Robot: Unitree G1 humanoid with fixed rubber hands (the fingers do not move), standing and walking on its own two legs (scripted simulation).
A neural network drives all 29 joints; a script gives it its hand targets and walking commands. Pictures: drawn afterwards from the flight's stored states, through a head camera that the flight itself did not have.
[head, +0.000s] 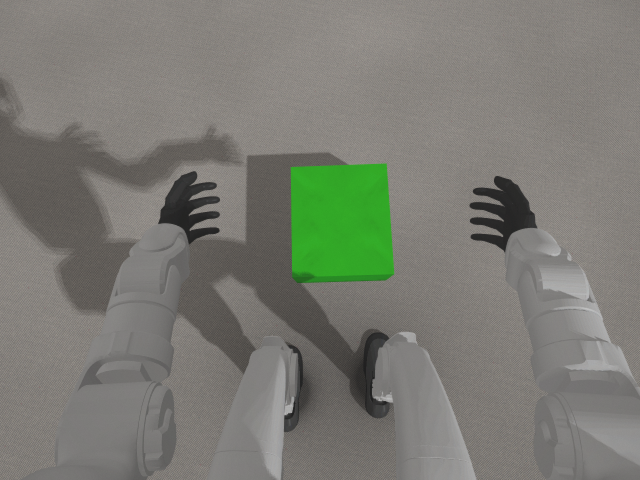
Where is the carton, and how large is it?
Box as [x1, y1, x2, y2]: [291, 163, 393, 282]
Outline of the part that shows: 386,163 291,167 292,277 297,282 382,280 386,279 393,274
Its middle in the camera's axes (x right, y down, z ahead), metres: +0.06 -0.03 +1.01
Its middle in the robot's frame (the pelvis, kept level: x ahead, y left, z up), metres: +0.52 -0.01 -0.60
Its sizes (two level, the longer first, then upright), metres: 0.277 0.240 0.144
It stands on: the floor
